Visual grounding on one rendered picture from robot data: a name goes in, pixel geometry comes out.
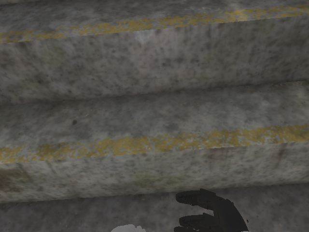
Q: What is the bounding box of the right robot hand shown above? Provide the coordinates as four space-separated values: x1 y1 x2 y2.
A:
174 188 249 232

